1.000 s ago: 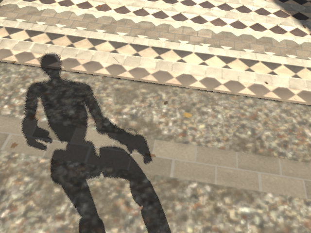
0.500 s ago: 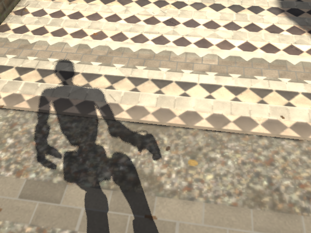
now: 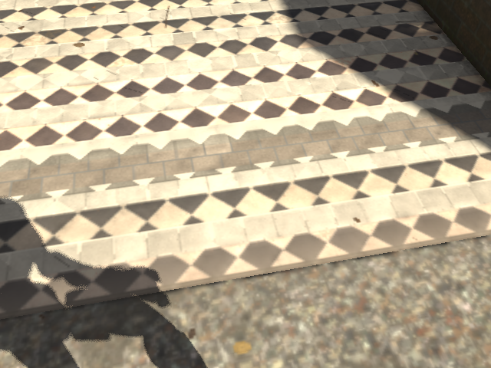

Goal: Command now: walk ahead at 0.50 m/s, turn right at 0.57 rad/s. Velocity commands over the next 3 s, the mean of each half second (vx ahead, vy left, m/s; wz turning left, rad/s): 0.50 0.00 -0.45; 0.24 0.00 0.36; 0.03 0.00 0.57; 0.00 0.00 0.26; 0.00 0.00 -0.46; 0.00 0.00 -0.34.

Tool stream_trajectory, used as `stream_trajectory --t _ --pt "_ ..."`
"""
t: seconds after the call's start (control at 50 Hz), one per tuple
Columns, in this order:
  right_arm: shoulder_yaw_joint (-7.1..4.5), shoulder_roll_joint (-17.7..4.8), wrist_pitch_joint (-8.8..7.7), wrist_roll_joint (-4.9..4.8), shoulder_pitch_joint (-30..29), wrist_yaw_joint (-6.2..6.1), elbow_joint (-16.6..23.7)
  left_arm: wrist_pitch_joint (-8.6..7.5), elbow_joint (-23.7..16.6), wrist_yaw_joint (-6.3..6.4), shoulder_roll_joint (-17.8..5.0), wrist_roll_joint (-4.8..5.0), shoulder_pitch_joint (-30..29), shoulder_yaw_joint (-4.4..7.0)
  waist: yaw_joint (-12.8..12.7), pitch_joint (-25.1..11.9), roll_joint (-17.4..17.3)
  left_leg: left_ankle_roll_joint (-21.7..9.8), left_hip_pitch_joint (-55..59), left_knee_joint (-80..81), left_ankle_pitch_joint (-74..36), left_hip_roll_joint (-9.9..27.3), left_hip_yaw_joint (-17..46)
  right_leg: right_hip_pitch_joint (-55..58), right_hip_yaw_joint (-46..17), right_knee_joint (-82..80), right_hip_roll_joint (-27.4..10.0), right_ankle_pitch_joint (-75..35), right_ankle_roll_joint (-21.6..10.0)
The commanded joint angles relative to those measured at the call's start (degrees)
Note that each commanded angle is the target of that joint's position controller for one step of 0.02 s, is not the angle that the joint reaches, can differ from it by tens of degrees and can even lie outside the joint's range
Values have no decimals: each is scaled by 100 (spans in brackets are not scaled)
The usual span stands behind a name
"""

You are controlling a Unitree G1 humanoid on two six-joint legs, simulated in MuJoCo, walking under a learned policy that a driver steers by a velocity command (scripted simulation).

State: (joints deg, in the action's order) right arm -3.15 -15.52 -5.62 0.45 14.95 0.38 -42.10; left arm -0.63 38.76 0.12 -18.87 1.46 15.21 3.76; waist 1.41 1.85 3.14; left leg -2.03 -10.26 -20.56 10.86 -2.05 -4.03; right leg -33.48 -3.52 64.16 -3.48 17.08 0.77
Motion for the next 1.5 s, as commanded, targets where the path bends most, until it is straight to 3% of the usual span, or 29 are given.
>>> stream_trajectory --t 0.02,0.12,0.22,0.26,0.3,0.32,0.34,0.36,0.38,0.4,0.48,0.62,0.72,0.78,0.8,0.82,0.84,0.86,0.88,0.9,0.98,1.18,1.24,1.26,1.28,1.3,1.32,1.38,1.5 --pt "-223 -814 -121 -11 -172 -16 214 -48 -502 -33 -141 -32 -134 23 -32 45 -738 -982 441 1216 -1053 1676 1080 -786 -247 -438 -348 -572 82" --pt "-258 -1043 -35 -57 -36 -43 -9 -162 -689 -208 -8 -24 -925 -59 246 178 -581 -781 679 1205 -1584 1524 128 -483 153 -2016 -235 -1848 -27" --pt "-330 -1301 131 -189 284 -54 -243 -159 -1029 -362 -101 -3 -1500 -32 293 279 -625 -580 1450 769 -2596 1767 -268 -337 544 -2781 -10 -1271 -362" --pt "-384 -1483 208 -225 264 -101 -240 -112 -1026 -365 -328 -42 -1143 89 -22 -93 -830 -452 1610 -121 -4533 1754 -503 425 866 -2845 379 -674 -611" --pt "-330 -1385 254 -221 218 -156 -174 -41 -625 -253 -866 -19 518 412 -936 -977 -612 -145 599 -2393 -4600 1446 -766 2904 780 -3336 715 -997 -1030" --pt "-123 -751 197 36 519 -130 34 11 -519 -125 -1421 24 1007 537 -794 -1477 604 147 -1504 -4373 -606 891 -766 4852 -1359 -3367 -613 -1011 -1613" --pt "30 -570 6 24 684 -42 235 -98 -749 -156 -1509 1 837 467 -539 -2492 1139 289 -2993 -5808 2415 -26 418 5849 -4457 -4387 -1775 73 -2604" --pt "-131 -1155 -99 -231 159 41 190 -171 -662 -192 -882 -62 805 300 -865 -2081 302 212 -3481 -5931 1916 395 944 5509 -3753 -4664 -1652 157 -2210" --pt "-103 -1117 -147 -350 -116 67 286 -223 -605 -193 -726 -89 582 235 -739 -1273 223 114 -3530 -5600 1455 635 792 4676 -2802 -4674 -1460 -265 -1961" --pt "-80 -1000 -139 -267 -184 22 206 -258 -575 -190 -573 -88 203 178 -488 -836 -227 122 -3262 -5140 1056 915 742 3837 -2105 -4698 -1199 -906 -1725" --pt "-79 -781 139 -161 293 20 -93 -446 -420 -176 -386 -197 -212 96 -32 -474 -9 327 -2339 -4522 337 1128 731 2465 -868 -5281 -875 -2293 -1626" --pt "21 -397 125 -90 -635 76 148 -496 -11 -13 -461 -269 -198 90 -314 92 -33 423 -2181 -2095 -1888 705 552 2284 798 -5433 -464 -3504 -1088" --pt "-40 -534 118 -82 -875 312 465 -270 239 117 -657 -134 -86 172 -372 -24 70 168 -2310 -1361 -1395 498 395 3330 827 -4729 -917 -4140 -972" --pt "-240 -885 142 -28 50 366 388 -82 178 252 -711 -60 -318 216 156 -540 89 -151 -1315 -998 -789 67 109 3442 929 -3107 -829 -5130 -687" --pt "-364 -1181 138 -15 559 281 304 -70 138 271 -625 -92 -214 178 391 -899 -318 -358 -367 -566 -2108 77 368 3027 1116 -1861 -416 -4402 -375" --pt "-461 -1732 162 18 686 165 409 -121 -43 229 -161 -355 344 23 42 -1583 -1658 -1114 1464 -1109 -4914 1415 2130 1295 1109 124 326 -437 36" --pt "-407 -1714 171 83 587 150 604 -182 -62 111 -77 -324 676 -81 -82 -2606 -1922 -2305 2599 -616 -4819 2441 4440 -50 124 1628 1163 2408 259" --pt "-346 -1346 238 31 333 157 769 -191 41 30 -593 -160 377 29 200 -2603 -940 -2055 2278 -391 -3718 2169 3888 -182 -493 1854 708 1991 164" --pt "-285 -1117 291 -47 -12 123 827 -158 -100 34 -601 -76 -93 35 145 -1910 -621 -1765 1613 -266 -2777 1889 3304 -415 -368 1612 522 1530 116" --pt "-231 -942 360 -139 -237 88 840 -92 -86 94 -525 -124 -273 36 17 -1265 -220 -1487 806 -63 -2139 1621 2866 -448 -265 1133 313 1235 144" --pt "-274 -1019 507 5 -577 -23 948 65 -30 210 -321 -203 -108 26 -294 -796 -854 -1238 -722 306 -1629 1036 2349 475 -66 -350 339 722 304" --pt "-363 -1118 772 -69 -589 -208 1037 -63 -98 174 -303 -137 -583 57 -8 -870 -1261 -947 -624 123 176 851 3094 946 -268 -2353 527 137 349" --pt "-346 -1048 838 -159 -701 -213 1071 -170 17 101 -345 -104 -223 127 -258 -830 -1271 -707 -630 -269 -136 652 3248 1770 -129 -3903 532 -513 115" --pt "-297 -880 844 -173 -553 -217 1068 -176 32 115 -618 -169 -95 213 -238 -868 -913 -437 -1022 -724 438 359 2986 2353 -536 -4346 -84 -755 -107" --pt "-240 -624 822 -151 -246 -188 1137 -106 -53 154 -1183 -310 -315 330 126 -751 676 -47 -1994 -1914 1861 -495 1889 2755 -1858 -4572 -1355 -1517 -809" --pt "-359 -1008 738 -104 -429 -173 1207 -91 -73 134 -1059 -476 -326 331 -80 -616 1318 239 -2510 -3325 2487 -616 1305 2384 -2704 -4798 -1994 -2033 -1540" --pt "-476 -1318 726 -97 -331 -164 1078 -100 -210 160 -748 -435 -585 240 -15 -582 766 362 -2478 -4152 2155 -332 1398 2294 -2310 -4686 -1873 -2072 -1536" --pt "-437 -987 913 -128 -74 -202 803 -56 -299 229 -364 -190 -937 113 10 -367 385 660 -2645 -5061 1380 -220 1178 2404 -1012 -4463 -1129 -2180 -1087" --pt "-270 -626 900 -188 -762 -116 1187 106 -182 286 -630 -243 -479 220 -432 -510 740 871 -2485 -3623 1226 219 612 3202 -359 -4445 -1211 -2575 -1303"
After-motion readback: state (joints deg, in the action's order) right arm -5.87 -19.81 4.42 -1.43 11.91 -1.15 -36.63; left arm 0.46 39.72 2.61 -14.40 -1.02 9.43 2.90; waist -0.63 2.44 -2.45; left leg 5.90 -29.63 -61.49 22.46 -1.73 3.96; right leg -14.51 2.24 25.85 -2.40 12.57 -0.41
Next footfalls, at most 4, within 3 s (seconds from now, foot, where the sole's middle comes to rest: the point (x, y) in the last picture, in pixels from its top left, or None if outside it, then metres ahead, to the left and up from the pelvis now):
0.30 right None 0.31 -0.16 -0.78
0.80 left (247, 322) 0.61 -0.01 -0.78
1.26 right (326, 321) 0.61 -0.23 -0.78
1.70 left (242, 365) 0.50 0.01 -0.78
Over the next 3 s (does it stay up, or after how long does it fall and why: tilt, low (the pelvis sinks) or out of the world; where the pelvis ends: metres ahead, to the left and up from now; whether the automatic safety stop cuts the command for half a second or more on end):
stays up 0.51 -0.10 0.00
